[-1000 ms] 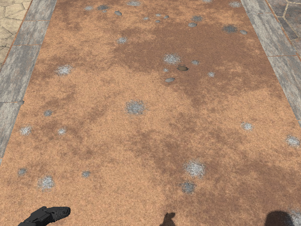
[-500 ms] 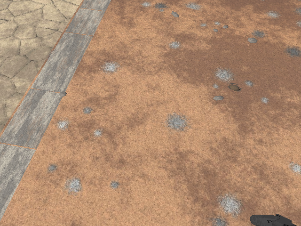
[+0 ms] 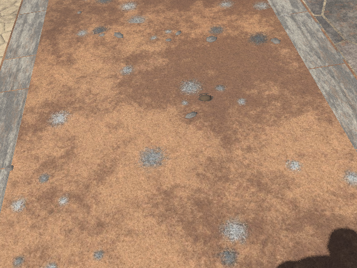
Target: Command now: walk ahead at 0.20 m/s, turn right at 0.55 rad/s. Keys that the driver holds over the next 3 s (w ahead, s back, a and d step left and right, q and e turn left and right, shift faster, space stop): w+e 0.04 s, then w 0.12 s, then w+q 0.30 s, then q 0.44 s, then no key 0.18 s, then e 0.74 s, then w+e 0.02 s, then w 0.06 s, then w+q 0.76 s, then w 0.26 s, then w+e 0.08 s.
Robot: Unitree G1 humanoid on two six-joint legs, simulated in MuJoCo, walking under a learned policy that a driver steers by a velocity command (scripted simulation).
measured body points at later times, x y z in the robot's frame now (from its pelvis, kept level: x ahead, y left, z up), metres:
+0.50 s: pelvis +0.15 +0.06 +0.00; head +0.18 +0.08 +0.45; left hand +0.31 +0.32 -0.11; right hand +0.19 -0.22 -0.12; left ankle +0.11 +0.15 -0.75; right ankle +0.17 -0.09 -0.68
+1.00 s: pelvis +0.31 +0.04 -0.01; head +0.35 +0.05 +0.44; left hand +0.38 +0.34 -0.11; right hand +0.53 -0.20 -0.11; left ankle +0.29 +0.17 -0.70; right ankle +0.40 -0.05 -0.75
